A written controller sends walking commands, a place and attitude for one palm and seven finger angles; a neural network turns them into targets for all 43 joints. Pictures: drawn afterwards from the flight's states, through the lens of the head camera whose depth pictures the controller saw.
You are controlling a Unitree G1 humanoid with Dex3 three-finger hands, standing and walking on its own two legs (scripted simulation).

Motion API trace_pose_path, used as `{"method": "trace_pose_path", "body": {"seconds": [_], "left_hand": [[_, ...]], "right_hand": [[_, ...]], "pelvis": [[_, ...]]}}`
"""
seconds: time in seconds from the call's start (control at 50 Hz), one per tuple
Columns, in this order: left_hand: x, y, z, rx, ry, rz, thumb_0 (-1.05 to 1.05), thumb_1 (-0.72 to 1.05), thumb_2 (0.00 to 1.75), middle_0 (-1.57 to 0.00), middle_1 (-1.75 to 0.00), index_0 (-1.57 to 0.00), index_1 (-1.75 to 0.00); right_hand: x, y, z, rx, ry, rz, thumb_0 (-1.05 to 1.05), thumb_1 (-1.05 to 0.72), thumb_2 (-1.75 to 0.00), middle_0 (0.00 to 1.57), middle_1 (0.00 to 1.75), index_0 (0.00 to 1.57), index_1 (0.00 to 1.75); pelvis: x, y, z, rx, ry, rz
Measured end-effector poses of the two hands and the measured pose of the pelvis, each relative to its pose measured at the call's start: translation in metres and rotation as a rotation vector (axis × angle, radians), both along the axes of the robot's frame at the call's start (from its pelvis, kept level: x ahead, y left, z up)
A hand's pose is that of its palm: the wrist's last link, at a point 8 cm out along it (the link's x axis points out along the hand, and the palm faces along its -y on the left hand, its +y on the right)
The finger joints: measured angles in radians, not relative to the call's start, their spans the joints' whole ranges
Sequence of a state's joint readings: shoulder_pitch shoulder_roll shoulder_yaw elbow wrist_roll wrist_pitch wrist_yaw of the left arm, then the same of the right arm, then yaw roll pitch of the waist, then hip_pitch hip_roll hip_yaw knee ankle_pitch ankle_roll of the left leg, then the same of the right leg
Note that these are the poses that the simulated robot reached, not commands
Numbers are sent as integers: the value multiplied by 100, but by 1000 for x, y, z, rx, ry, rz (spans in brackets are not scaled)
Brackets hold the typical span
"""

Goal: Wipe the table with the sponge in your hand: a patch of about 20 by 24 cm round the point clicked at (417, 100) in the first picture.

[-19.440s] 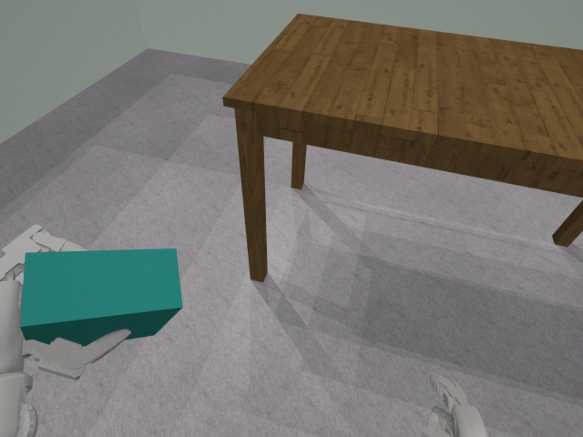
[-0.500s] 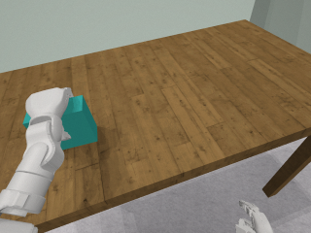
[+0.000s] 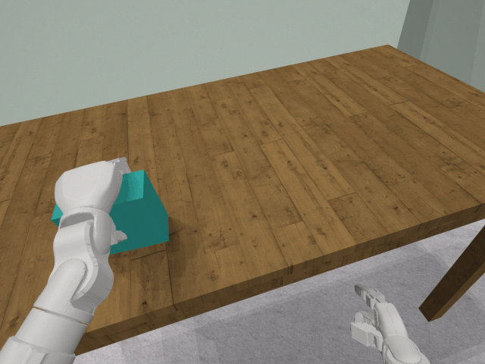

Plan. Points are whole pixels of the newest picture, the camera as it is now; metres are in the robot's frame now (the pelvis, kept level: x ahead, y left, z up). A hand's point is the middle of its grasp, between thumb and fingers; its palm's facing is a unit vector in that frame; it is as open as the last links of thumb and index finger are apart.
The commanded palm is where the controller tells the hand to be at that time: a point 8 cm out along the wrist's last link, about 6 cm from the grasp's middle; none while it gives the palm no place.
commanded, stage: wipe back along the middle lane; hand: left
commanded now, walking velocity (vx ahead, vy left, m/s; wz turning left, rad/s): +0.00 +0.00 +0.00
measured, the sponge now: (123, 223) +0.31 +0.25 +0.09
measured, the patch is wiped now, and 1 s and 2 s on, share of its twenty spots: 0.85 0.85 0.95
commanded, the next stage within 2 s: slide across to the third lane in 0.64 s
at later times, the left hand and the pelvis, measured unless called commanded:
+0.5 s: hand (109, 229) +0.26 +0.23 +0.14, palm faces +0.21 -0.11 -0.97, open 10.2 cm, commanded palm +0.20 +0.21 +0.17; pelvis +0.00 -0.01 +0.00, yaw +0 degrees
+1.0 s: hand (117, 243) +0.23 +0.21 +0.15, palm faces +0.24 -0.15 -0.96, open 10.2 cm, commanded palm +0.19 +0.18 +0.19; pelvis -0.01 -0.02 +0.00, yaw +0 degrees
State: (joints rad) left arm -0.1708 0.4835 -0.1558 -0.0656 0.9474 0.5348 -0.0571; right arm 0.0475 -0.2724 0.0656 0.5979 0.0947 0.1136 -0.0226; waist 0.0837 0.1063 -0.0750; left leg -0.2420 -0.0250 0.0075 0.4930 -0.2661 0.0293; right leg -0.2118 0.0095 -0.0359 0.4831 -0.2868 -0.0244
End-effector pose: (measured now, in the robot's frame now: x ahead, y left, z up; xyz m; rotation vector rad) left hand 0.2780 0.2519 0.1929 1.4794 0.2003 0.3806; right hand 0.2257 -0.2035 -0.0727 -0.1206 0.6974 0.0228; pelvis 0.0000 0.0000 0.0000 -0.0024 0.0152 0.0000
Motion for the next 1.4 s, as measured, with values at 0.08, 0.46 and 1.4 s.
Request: {"method": "trace_pose_path", "body": {"seconds": [0.08,0.46,1.4], "left_hand": [[-7,-2,0,-13,-15,9,0,-49,100,-68,-133,-72,-133],[-48,-20,1,-53,-85,-9,1,-48,100,-67,-133,-71,-134],[-61,-98,9,-116,-125,-172,-2,-49,101,-69,-133,-73,-133]], "right_hand": [[2,3,1,5,-4,13,1,-91,-90,20,30,19,30],[3,3,2,30,-22,38,1,-91,-90,20,30,19,30],[-13,-4,11,61,-102,76,1,-91,-90,20,30,18,29]], "pelvis": [[-1,0,0,1,-6,0],[-3,-6,-2,3,-22,-6],[-32,-32,-2,20,-89,5]]}}
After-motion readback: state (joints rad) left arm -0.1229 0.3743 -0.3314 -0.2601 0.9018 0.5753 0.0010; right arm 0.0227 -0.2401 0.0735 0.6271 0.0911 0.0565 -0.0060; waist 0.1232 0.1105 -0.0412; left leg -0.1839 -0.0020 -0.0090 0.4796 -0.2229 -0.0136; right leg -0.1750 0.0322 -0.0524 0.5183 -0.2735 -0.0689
